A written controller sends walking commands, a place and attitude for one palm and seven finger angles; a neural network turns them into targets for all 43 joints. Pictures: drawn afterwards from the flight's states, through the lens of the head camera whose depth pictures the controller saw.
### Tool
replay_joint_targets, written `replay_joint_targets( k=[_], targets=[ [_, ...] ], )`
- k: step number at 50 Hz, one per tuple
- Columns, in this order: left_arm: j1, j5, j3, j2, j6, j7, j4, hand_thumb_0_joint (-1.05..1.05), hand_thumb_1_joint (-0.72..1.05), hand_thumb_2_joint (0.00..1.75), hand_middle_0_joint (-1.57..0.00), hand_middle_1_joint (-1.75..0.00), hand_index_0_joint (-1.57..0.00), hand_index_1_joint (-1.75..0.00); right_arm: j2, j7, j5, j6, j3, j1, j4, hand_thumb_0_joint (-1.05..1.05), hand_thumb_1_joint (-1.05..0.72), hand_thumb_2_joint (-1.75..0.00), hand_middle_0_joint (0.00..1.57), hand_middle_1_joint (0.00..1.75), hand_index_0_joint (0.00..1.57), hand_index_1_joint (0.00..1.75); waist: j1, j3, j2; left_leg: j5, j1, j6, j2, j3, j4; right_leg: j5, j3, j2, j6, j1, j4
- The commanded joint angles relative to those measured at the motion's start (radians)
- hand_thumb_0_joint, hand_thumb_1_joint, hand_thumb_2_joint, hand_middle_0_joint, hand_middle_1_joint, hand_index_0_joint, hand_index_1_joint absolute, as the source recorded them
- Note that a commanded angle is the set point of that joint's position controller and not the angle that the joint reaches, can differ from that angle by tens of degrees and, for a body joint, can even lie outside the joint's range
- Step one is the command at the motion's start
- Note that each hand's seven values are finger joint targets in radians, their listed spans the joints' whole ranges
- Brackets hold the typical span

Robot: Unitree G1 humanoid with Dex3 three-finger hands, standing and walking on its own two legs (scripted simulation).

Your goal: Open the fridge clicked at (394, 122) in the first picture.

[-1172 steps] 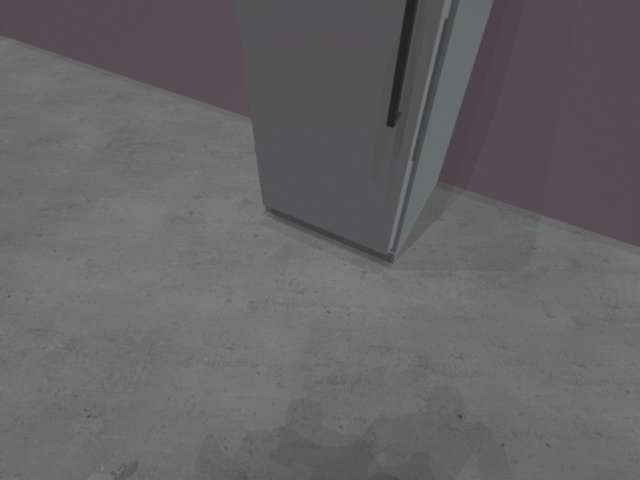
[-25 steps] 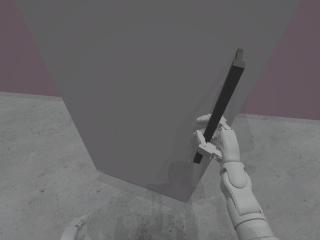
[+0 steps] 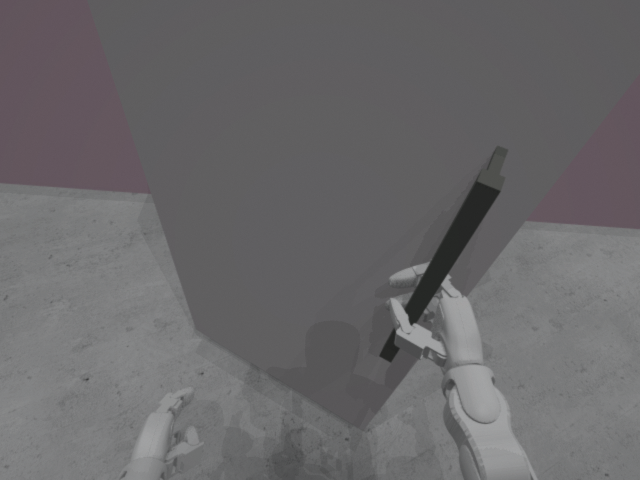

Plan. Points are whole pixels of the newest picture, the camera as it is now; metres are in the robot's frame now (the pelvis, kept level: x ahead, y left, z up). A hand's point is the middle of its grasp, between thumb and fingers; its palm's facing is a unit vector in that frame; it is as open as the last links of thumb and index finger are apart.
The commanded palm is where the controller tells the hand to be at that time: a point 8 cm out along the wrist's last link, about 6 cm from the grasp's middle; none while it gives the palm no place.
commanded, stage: walk backward, drawing the door open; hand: right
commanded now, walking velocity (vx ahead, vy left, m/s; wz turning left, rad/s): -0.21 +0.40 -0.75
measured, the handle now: (429, 280) +0.34 -0.09 +0.09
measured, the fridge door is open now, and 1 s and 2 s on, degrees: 29 64 72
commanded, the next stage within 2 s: stop walking and hold the door back in 1.12 s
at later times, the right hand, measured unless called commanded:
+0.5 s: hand (310, 419) +0.18 +0.04 +0.05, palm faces +0.13 +0.98 -0.15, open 6.0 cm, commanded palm +0.14 -0.01 +0.05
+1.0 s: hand out of the picture +0.09 +0.19 +0.05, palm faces +0.62 +0.77 -0.17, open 6.1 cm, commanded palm +0.04 +0.17 +0.05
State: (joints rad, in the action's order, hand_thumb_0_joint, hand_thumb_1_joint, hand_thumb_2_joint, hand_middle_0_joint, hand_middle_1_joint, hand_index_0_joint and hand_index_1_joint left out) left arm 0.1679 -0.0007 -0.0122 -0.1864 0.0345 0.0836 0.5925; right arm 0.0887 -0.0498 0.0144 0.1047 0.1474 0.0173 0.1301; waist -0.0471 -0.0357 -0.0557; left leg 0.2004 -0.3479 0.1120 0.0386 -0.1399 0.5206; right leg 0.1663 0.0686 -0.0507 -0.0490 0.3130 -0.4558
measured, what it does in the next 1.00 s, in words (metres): steps to the left, turning right: left foot, then right foot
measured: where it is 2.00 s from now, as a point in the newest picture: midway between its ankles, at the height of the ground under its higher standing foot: outside the picture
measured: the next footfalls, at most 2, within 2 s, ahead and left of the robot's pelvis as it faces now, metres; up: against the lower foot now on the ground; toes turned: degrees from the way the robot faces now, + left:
left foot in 0.34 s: +0.05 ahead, +0.20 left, +0.00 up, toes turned -17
right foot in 0.52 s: -0.08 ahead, +0.03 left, +0.00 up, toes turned -32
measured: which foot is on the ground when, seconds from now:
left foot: down 0.00-0.18, up 0.20-0.32, down 0.34-0.52, up 0.54-0.70, down 0.72-0.96, up 0.98-1.00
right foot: down 0.00-0.34, up 0.36-0.50, down 0.52-0.72, up 0.74-0.94, down 0.96-1.00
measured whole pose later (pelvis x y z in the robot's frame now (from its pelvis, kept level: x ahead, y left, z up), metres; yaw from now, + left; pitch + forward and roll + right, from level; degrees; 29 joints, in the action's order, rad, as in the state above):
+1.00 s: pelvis -0.04 +0.45 -0.02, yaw -52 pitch -1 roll -2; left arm 0.15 -0.04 0.01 -0.16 -0.15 0.10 0.58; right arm 0.13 -0.01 -0.05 0.12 0.17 0.03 -0.07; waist -0.05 -0.14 0.02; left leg 0.36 -0.53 0.01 -0.04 -0.15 0.92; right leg 0.35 -0.11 -0.04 0.00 0.31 -0.68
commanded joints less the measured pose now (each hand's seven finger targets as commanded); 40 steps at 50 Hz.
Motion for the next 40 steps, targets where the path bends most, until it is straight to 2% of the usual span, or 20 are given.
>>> replay_joint_targets(
  k=[1, 4, 7, 8, 9, 10, 13, 15, 16, 17, 20, 24, 26, 27, 28, 31, 34, 36, 38, 40],
  targets=[
    [-0.07, 0.006, 0.041, -0.067, -0.086, 0.017, -0.123, 0.0, 0.9, 0.9, -0.2, -0.3, -0.2, -0.3, 0.07, 0.013, -0.035, 0.049, -0.009, -0.185, -0.273, 0.0, -0.9, -0.9, 0.45, 1.4, 0.45, 1.4, -0.021, 0.248, 0.17, -0.004, 0.149, -0.138, -0.141, 0.11, -0.187, 0.059, -0.082, 0.042, 0.05, -0.023, -0.085],
    [-0.072, 0.002, 0.041, -0.055, -0.115, 0.025, -0.1, 0.0, 0.9, 0.9, -0.2, -0.3, -0.2, -0.3, 0.071, 0.007, -0.037, 0.039, -0.011, -0.164, -0.294, 0.0, -0.9, -0.9, 0.45, 1.4, 0.45, 1.4, -0.013, 0.208, 0.178, 0.035, 0.137, -0.126, -0.174, 0.095, -0.196, 0.146, -0.112, 0.059, 0.037, 0.051, -0.242],
    [-0.011, 0.008, 0.041, -0.049, -0.153, 0.03, -0.062, 0.0, 0.9, 0.9, -0.2, -0.3, -0.2, -0.3, 0.057, 0.011, -0.052, 0.038, 0.009, -0.209, -0.308, 0.0, -0.9, -0.9, 0.45, 1.4, 0.45, 1.4, -0.057, 0.153, 0.164, 0.036, -0.057, -0.223, -0.141, 0.013, -0.144, 0.209, -0.132, 0.032, 0.057, -0.078, -0.291],
    [0.016, 0.009, 0.044, -0.064, -0.172, 0.036, -0.04, 0.0, 0.9, 0.9, -0.2, -0.3, -0.2, -0.3, 0.055, 0.014, -0.045, 0.035, 0.027, -0.226, -0.309, 0.0, -0.9, -0.9, 0.45, 1.4, 0.45, 1.4, -0.093, 0.122, 0.085, -0.002, -0.165, -0.244, -0.061, -0.035, 0.029, 0.139, -0.03, -0.014, 0.085, -0.199, -0.078],
    [0.022, -0.003, 0.059, -0.116, -0.188, 0.038, -0.062, 0.0, 0.9, 0.9, -0.2, -0.3, -0.2, -0.3, 0.023, 0.027, -0.027, 0.04, 0.049, -0.231, -0.351, 0.0, -0.9, -0.9, 0.45, 1.4, 0.45, 1.4, -0.119, 0.09, -0.198, 0.075, -0.283, -0.287, 0.069, -0.029, 0.465, 0.04, 0.424, -0.27, 0.216, -0.21, 0.327],
    [-0.068, -0.057, 0.074, -0.143, -0.18, 0.016, -0.103, 0.0, 0.9, 0.9, -0.2, -0.3, -0.2, -0.3, 0.055, 0.032, -0.037, 0.052, 0.007, -0.174, -0.362, 0.0, -0.9, -0.9, 0.45, 1.4, 0.45, 1.4, -0.04, 0.124, -0.292, 0.288, -0.178, -0.195, -0.022, 0.263, 0.72, 0.232, 0.832, -0.44, 0.278, 0.021, 0.41],
    [-0.193, -0.053, 0.064, -0.129, -0.138, 0.011, -0.092, 0.0, 0.9, 0.9, -0.2, -0.3, -0.2, -0.3, 0.097, 0.034, -0.052, 0.067, -0.081, -0.087, -0.342, 0.0, -0.9, -0.9, 0.45, 1.4, 0.45, 1.4, 0.051, 0.052, -0.074, 0.336, 0.138, -0.1, -0.074, 0.377, 0.409, 0.343, 0.418, -0.301, 0.188, 0.406, 0.166],
    [-0.101, -0.022, 0.069, -0.092, -0.18, 0.018, -0.07, 0.0, 0.9, 0.9, -0.2, -0.3, -0.2, -0.3, 0.032, 0.023, -0.038, 0.06, -0.026, -0.135, -0.333, 0.0, -0.9, -0.9, 0.45, 1.4, 0.45, 1.4, 0.021, 0.229, 0.106, 0.285, 0.313, -0.086, -0.036, 0.189, -0.057, 0.392, 0.131, -0.081, 0.055, 0.272, -0.02],
    [-0.042, -0.006, 0.077, -0.058, -0.185, 0.024, -0.047, 0.0, 0.9, 0.9, -0.2, -0.3, -0.2, -0.3, 0.067, 0.019, -0.051, 0.056, -0.025, -0.227, -0.38, 0.0, -0.9, -0.9, 0.45, 1.4, 0.45, 1.4, -0.023, 0.291, 0.325, 0.375, 0.13, -0.043, -0.149, 0.2, -0.271, 0.314, -0.109, 0.08, -0.013, 0.055, -0.322],
    [-0.055, -0.01, 0.071, -0.043, -0.19, 0.027, -0.055, 0.0, 0.9, 0.9, -0.2, -0.3, -0.2, -0.3, 0.097, 0.016, -0.072, 0.066, -0.039, -0.32, -0.439, 0.0, -0.9, -0.9, 0.45, 1.4, 0.45, 1.4, -0.027, 0.272, 0.322, 0.262, 0.022, 0.033, -0.239, 0.225, -0.281, 0.31, -0.169, 0.107, -0.014, 0.072, -0.575],
    [-0.069, -0.022, 0.065, -0.043, -0.2, 0.037, -0.059, 0.0, 0.9, 0.9, -0.2, -0.3, -0.2, -0.3, 0.058, 0.023, -0.074, 0.046, 0.015, -0.285, -0.335, 0.0, -0.9, -0.9, 0.45, 1.4, 0.45, 1.4, -0.009, 0.172, 0.253, 0.079, -0.052, 0.084, -0.301, 0.184, -0.172, 0.361, -0.141, 0.006, 0.009, 0.107, -0.739],
    [0.012, -0.024, 0.046, -0.046, -0.225, 0.045, -0.05, 0.0, 0.9, 0.9, -0.2, -0.3, -0.2, -0.3, -0.021, 0.041, -0.06, 0.084, 0.113, -0.336, -0.344, 0.0, -0.9, -0.9, 0.45, 1.4, 0.45, 1.4, -0.077, 0.174, 0.112, -0.188, -0.136, -0.01, -0.185, -0.007, 0.237, 0.103, -0.11, -0.042, 0.045, -0.188, -0.111],
    [-0.002, -0.051, 0.068, -0.135, -0.231, 0.018, -0.09, 0.0, 0.9, 0.9, -0.2, -0.3, -0.2, -0.3, -0.032, 0.049, -0.067, 0.111, 0.12, -0.311, -0.399, 0.0, -0.9, -0.9, 0.45, 1.4, 0.45, 1.4, -0.039, 0.19, -0.204, 0.288, -0.42, -0.151, -0.064, 0.119, 0.654, -0.374, 0.612, -0.497, 0.235, -0.345, 0.176],
    [-0.048, -0.046, 0.075, -0.17, -0.221, 0.009, -0.101, 0.0, 0.9, 0.9, -0.2, -0.3, -0.2, -0.3, -0.004, 0.045, -0.095, 0.121, 0.078, -0.244, -0.365, 0.0, -0.9, -0.9, 0.45, 1.4, 0.45, 1.4, -0.013, 0.21, -0.058, 0.234, -0.341, -0.154, -0.1, 0.261, 0.756, -0.219, 0.635, -0.55, 0.286, -0.25, 0.185],
    [-0.044, -0.063, 0.093, -0.15, -0.216, 0.014, -0.107, 0.0, 0.9, 0.9, -0.2, -0.3, -0.2, -0.3, 0.033, 0.051, -0.078, 0.126, 0.034, -0.237, -0.456, 0.0, -0.9, -0.9, 0.45, 1.4, 0.45, 1.4, -0.016, 0.213, -0.175, 0.26, -0.347, -0.168, -0.094, 0.27, 0.77, -0.077, 0.671, -0.488, 0.289, -0.174, 0.168],
    [-0.119, -0.03, 0.071, -0.148, -0.2, -0.005, -0.09, 0.0, 0.9, 0.9, -0.2, -0.3, -0.2, -0.3, -0.001, 0.06, -0.063, 0.098, 0.045, -0.187, -0.415, 0.0, -0.9, -0.9, 0.45, 1.4, 0.45, 1.4, 0.03, 0.115, -0.123, 0.213, -0.02, -0.143, -0.115, 0.285, 0.517, 0.296, 0.317, -0.343, 0.179, 0.191, 0.109],
    [-0.085, 0.009, 0.073, -0.107, -0.197, -0.003, -0.107, 0.0, 0.9, 0.9, -0.2, -0.3, -0.2, -0.3, -0.016, 0.044, -0.054, 0.063, 0.057, -0.22, -0.436, 0.0, -0.9, -0.9, 0.45, 1.4, 0.45, 1.4, 0.02, 0.25, 0.014, 0.172, 0.276, -0.126, -0.022, 0.035, 0.005, 0.436, -0.009, -0.097, 0.046, 0.187, -0.051],
    [-0.082, 0.006, 0.064, -0.022, -0.192, 0.009, -0.111, 0.0, 0.9, 0.9, -0.2, -0.3, -0.2, -0.3, 0.098, 0.032, -0.073, 0.057, -0.006, -0.317, -0.556, 0.0, -0.9, -0.9, 0.45, 1.4, 0.45, 1.4, -0.008, 0.238, 0.277, 0.24, 0.041, -0.019, -0.242, 0.231, -0.248, 0.382, -0.195, 0.08, -0.016, 0.127, -0.544],
    [-0.094, 0.002, 0.095, -0.046, -0.209, 0.019, -0.115, 0.0, 0.9, 0.9, -0.2, -0.3, -0.2, -0.3, 0.112, 0.025, -0.08, 0.022, -0.032, -0.212, -0.489, 0.0, -0.9, -0.9, 0.45, 1.4, 0.45, 1.4, 0.032, 0.241, 0.374, 0.052, 0.041, 0.129, -0.392, 0.475, -0.215, 0.469, -0.102, 0.075, 0.008, 0.206, -0.935],
    [-0.114, -0.024, 0.051, -0.012, -0.206, 0.026, -0.115, 0.0, 0.9, 0.9, -0.2, -0.3, -0.2, -0.3, 0.064, 0.03, -0.078, 0.054, -0.001, -0.235, -0.478, 0.0, -0.9, -0.9, 0.45, 1.4, 0.45, 1.4, 0.027, 0.166, 0.247, -0.223, 0.117, 0.113, -0.307, 0.181, -0.08, 0.438, -0.129, 0.002, 0.011, 0.21, -0.796]
  ],
)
